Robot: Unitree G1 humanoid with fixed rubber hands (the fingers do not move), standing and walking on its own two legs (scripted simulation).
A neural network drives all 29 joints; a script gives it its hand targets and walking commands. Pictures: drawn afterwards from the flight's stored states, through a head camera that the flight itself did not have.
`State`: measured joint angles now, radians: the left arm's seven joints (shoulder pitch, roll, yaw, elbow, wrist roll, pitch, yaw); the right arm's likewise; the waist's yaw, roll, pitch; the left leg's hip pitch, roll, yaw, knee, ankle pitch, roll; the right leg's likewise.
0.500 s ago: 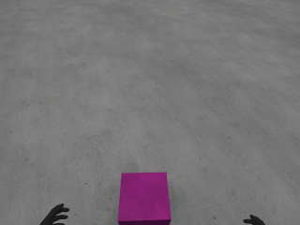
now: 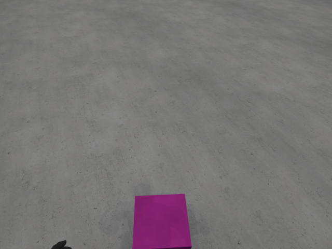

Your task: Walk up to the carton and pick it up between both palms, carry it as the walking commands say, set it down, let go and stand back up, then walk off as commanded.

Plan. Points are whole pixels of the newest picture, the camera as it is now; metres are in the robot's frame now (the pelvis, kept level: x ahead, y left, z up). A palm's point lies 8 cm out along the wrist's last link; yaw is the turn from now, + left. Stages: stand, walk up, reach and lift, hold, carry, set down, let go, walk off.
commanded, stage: stand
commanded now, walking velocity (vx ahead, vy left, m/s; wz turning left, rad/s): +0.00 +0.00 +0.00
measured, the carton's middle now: (160, 227) +0.42 +0.03 -0.66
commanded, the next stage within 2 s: walk off in 1.10 s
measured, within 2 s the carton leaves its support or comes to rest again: neither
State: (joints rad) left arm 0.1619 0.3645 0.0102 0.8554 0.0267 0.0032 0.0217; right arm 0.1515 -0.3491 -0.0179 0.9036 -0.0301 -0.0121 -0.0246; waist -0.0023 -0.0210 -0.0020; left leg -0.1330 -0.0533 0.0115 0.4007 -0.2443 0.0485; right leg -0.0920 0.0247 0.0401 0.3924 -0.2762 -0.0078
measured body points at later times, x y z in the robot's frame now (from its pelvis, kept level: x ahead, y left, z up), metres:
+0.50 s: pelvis -0.02 +0.00 +0.00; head -0.03 +0.01 +0.45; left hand +0.08 +0.31 -0.11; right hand +0.09 -0.31 -0.11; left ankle -0.02 +0.08 -0.74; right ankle -0.04 -0.12 -0.74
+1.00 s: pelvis -0.02 +0.00 +0.00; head -0.03 +0.01 +0.45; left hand +0.08 +0.31 -0.12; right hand +0.08 -0.31 -0.11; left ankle -0.02 +0.08 -0.74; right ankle -0.04 -0.12 -0.74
